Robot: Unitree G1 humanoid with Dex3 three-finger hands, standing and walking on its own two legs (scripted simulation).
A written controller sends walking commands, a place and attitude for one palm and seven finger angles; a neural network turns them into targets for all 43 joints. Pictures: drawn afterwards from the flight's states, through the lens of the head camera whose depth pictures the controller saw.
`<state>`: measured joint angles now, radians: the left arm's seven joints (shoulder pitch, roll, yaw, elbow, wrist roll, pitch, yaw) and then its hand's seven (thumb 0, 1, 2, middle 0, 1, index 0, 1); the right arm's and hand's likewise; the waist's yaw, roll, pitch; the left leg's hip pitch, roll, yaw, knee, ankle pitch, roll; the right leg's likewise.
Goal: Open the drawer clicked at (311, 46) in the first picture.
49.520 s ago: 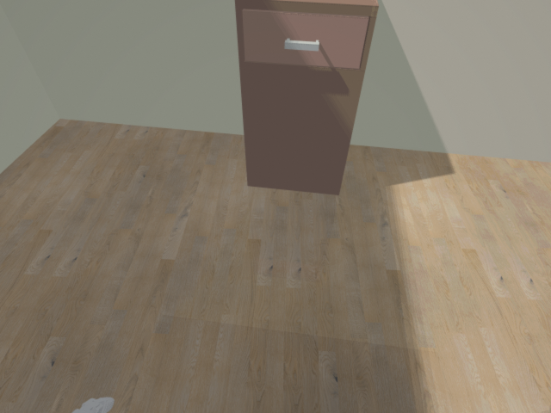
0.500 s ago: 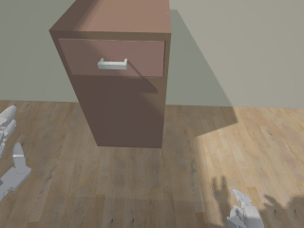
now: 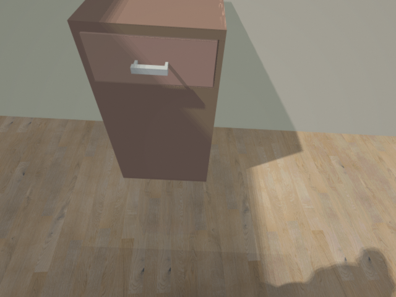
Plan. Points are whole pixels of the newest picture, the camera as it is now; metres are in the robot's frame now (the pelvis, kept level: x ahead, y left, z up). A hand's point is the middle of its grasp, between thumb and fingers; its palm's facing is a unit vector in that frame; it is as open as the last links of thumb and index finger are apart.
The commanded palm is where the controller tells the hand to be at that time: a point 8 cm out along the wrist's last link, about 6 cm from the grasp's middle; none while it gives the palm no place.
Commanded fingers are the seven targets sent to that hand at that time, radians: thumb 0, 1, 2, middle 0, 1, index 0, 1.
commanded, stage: let the arm hang, fingers relaxed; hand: left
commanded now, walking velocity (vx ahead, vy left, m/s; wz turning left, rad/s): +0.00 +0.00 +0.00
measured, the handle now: (150, 66) +0.81 +0.20 +0.01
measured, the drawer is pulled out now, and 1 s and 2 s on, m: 0.00 0.00 0.00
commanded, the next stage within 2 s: look to check the result in 0.78 s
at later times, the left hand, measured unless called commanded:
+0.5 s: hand out of the picture +0.01 +0.20 -0.16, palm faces +0.04 -0.97 -0.25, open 7.3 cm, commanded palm none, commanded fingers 0.00 0.90 0.90 -0.20 -0.30 -0.20 -0.30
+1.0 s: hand out of the picture +0.05 +0.18 -0.16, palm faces +0.04 -0.98 -0.21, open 7.3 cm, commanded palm none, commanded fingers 0.00 0.90 0.90 -0.20 -0.30 -0.20 -0.30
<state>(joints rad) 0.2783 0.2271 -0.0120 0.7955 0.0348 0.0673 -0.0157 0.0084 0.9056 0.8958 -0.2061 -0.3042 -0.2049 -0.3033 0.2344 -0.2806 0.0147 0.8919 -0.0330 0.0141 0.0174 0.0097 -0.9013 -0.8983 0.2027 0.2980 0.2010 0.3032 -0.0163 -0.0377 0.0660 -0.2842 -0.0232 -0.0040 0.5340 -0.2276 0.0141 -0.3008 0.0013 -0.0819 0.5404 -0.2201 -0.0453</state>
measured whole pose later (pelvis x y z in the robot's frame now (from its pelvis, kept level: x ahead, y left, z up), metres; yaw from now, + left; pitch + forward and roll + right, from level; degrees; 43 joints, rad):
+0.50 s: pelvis +0.01 +0.01 +0.01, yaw +0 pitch -1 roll +0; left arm 0.30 0.19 0.03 1.10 0.02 0.02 0.02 0.00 0.91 0.90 -0.20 -0.30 -0.20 -0.30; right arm 0.35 -0.13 0.01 1.08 -0.03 0.01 -0.02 0.01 -0.90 -0.90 0.20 0.30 0.20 0.30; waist 0.00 0.02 0.01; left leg -0.23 -0.02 0.00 0.45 -0.20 0.02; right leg -0.24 0.01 -0.07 0.44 -0.18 -0.04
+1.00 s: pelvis +0.05 +0.00 +0.01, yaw +0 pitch -1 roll +0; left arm 0.27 0.15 0.02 1.12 0.01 0.00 0.03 0.00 0.91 0.90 -0.20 -0.30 -0.20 -0.30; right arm 0.30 -0.16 0.00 1.11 -0.02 -0.01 -0.04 0.00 -0.90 -0.90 0.20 0.30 0.20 0.30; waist 0.00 0.01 0.05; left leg -0.14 -0.02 -0.01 0.40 -0.23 0.01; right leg -0.16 0.01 -0.07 0.41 -0.22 -0.04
